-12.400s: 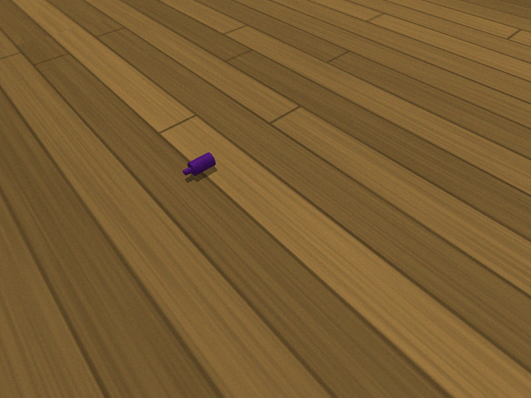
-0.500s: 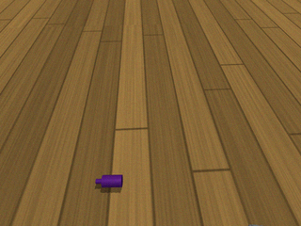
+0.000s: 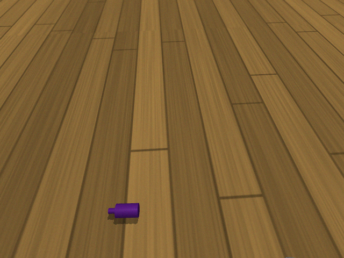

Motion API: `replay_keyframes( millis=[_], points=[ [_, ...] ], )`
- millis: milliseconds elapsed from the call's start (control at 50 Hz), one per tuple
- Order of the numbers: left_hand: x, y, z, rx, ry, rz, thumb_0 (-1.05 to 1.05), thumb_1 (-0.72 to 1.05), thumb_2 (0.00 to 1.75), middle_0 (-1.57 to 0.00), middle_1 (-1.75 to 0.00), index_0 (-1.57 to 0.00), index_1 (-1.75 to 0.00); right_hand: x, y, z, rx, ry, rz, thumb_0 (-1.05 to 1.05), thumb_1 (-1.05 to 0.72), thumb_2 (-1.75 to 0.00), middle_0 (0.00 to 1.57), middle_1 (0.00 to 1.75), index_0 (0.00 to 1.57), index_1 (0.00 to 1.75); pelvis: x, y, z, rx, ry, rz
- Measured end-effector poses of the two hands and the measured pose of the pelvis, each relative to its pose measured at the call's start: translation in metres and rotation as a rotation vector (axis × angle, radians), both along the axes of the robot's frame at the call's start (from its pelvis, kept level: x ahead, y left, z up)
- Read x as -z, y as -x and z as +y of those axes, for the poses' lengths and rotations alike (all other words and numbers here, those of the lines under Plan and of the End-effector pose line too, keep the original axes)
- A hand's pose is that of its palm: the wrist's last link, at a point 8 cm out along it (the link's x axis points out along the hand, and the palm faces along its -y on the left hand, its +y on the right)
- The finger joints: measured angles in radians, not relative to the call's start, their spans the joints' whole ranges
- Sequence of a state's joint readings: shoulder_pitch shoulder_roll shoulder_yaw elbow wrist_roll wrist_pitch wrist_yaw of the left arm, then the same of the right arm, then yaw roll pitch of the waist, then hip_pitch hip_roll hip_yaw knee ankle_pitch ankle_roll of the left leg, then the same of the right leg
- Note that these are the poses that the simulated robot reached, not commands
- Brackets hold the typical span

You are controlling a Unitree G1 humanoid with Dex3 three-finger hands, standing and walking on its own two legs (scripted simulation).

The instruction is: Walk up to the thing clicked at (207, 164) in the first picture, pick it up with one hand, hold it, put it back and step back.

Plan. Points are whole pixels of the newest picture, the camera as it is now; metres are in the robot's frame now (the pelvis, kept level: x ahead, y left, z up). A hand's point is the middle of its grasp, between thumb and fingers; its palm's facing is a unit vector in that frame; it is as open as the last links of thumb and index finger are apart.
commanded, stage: stand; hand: left
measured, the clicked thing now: (123, 210) +0.49 +0.30 -0.74
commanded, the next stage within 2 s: walk up in 1.92 s
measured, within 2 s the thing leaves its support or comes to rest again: neither
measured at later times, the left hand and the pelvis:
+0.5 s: hand out of the picture +0.09 +0.25 -0.16, palm faces -0.02 -0.94 -0.34, open 7.4 cm; pelvis +0.01 +0.00 +0.00, yaw +0 degrees
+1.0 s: hand out of the picture +0.09 +0.25 -0.16, palm faces -0.02 -0.94 -0.34, open 7.4 cm; pelvis +0.02 +0.00 +0.00, yaw -1 degrees
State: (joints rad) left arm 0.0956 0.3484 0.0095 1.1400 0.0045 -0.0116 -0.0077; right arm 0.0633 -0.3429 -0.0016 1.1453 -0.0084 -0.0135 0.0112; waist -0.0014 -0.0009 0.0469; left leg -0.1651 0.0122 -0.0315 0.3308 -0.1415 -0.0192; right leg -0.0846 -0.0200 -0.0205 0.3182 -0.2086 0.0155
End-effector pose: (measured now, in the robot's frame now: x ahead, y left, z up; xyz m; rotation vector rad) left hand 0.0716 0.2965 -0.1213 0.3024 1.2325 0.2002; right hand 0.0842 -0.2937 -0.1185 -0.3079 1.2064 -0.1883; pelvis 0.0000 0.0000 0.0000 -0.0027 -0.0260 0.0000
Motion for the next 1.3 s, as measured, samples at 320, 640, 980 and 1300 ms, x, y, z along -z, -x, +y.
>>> replay_keyframes(
  millis=[320, 640, 980, 1300],
  points=[
    [-0.002, -0.013, -0.001, 0.006, -0.007, 0.004, 0.0, 0.9, 0.89, -0.2, -0.29, -0.2, -0.3, 0.002, 0.002, -0.006, 0.013, 0.006, 0.028, 0.01, -0.91, -0.9, 0.21, 0.3, 0.2, 0.3, -0.001, -0.009, -0.003, 0.006, -0.003, 0.002],
    [-0.001, -0.014, -0.005, 0.009, -0.003, 0.004, 0.0, 0.9, 0.89, -0.2, -0.29, -0.2, -0.3, 0.0, -0.004, -0.006, 0.007, 0.007, 0.016, 0.01, -0.91, -0.9, 0.21, 0.3, 0.2, 0.3, -0.001, -0.011, -0.004, 0.007, -0.001, 0.0],
    [-0.001, -0.01, -0.001, 0.002, -0.009, 0.03, 0.0, 0.9, 0.89, -0.2, -0.29, -0.2, -0.3, 0.002, -0.002, -0.005, 0.009, 0.008, 0.037, 0.01, -0.91, -0.9, 0.21, 0.3, 0.2, 0.3, -0.001, -0.017, -0.002, 0.01, -0.005, 0.005],
    [-0.003, -0.016, -0.001, 0.01, -0.013, 0.005, 0.0, 0.9, 0.89, -0.2, -0.29, -0.2, -0.3, 0.0, -0.009, -0.005, 0.006, 0.007, 0.009, 0.01, -0.91, -0.9, 0.21, 0.3, 0.2, 0.3, -0.001, -0.018, -0.003, 0.011, -0.005, -0.004]
  ],
)
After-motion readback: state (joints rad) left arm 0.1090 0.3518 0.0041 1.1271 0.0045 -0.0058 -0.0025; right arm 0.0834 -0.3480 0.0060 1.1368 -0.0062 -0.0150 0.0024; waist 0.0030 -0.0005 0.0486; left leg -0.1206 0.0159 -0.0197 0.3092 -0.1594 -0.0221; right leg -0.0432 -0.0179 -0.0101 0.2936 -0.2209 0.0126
